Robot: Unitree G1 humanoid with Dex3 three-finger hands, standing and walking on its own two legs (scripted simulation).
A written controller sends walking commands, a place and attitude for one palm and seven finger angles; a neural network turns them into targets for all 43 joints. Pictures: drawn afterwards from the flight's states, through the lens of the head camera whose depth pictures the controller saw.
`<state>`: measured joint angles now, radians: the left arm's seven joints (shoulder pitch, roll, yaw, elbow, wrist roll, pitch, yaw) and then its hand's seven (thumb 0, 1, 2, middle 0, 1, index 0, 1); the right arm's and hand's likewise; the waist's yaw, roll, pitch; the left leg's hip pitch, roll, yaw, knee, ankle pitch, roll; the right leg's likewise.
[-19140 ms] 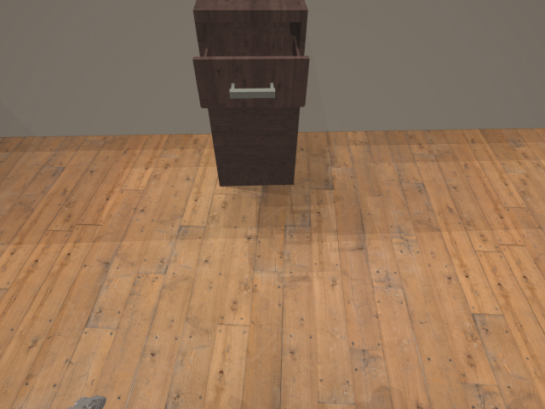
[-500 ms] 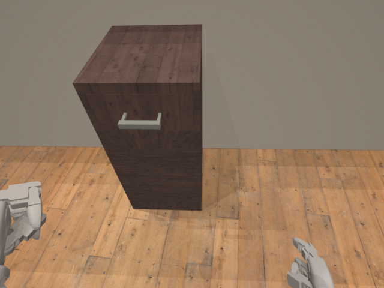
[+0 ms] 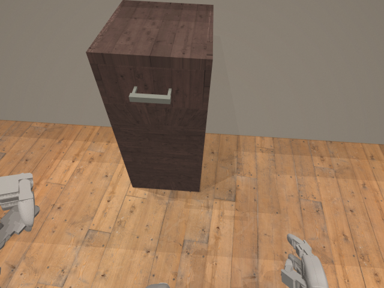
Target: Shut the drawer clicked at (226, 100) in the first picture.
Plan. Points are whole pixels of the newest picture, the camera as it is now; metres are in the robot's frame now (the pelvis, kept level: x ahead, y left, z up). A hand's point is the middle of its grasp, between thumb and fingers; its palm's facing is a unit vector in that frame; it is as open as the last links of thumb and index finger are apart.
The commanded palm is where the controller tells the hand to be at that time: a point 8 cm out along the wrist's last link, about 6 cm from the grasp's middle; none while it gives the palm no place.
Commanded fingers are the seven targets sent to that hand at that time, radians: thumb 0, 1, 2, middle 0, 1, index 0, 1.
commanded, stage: step back with the hand held close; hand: left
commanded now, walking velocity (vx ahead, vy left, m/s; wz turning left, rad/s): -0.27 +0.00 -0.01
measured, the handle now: (151, 94) +0.70 +0.19 -0.03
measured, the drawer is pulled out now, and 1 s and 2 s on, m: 0.00 0.00 0.00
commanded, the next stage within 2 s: stop stepping back and stand still in 0.60 s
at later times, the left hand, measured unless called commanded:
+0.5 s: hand (24, 267) +0.12 +0.21 +0.18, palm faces +0.23 -0.82 -0.52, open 3.3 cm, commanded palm +0.05 +0.27 +0.19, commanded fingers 0.00 0.90 0.90 -1.40 -1.60 -1.40 -1.60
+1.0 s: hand out of the picture -0.01 +0.24 +0.18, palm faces +0.32 -0.84 -0.44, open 3.3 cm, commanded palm -0.05 +0.28 +0.19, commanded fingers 0.00 0.90 0.90 -1.40 -1.60 -1.40 -1.60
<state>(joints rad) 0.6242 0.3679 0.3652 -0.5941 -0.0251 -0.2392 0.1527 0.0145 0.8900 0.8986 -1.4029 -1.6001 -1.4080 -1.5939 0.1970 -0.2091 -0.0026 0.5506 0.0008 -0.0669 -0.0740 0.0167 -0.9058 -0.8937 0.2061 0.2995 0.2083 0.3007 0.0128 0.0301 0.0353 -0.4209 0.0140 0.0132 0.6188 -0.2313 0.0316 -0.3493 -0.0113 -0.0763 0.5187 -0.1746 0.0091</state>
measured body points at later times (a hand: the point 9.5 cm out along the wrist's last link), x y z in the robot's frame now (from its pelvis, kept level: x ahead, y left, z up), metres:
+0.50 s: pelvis -0.08 -0.01 +0.00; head -0.04 +0.00 +0.45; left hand +0.10 +0.25 +0.21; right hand +0.12 -0.24 -0.07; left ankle +0.08 +0.09 -0.73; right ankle -0.11 -0.12 -0.73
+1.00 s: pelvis -0.19 +0.01 +0.00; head -0.20 +0.03 +0.45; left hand -0.04 +0.28 +0.20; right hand -0.03 -0.22 -0.07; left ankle -0.09 +0.09 -0.71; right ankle -0.23 -0.11 -0.73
